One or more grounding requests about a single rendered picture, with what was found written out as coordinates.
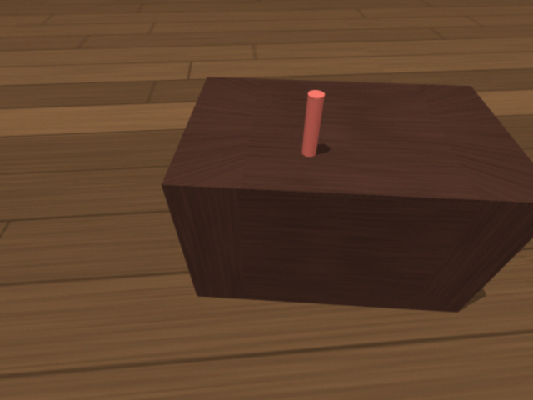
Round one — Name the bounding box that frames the can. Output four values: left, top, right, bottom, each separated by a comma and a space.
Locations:
301, 90, 325, 157

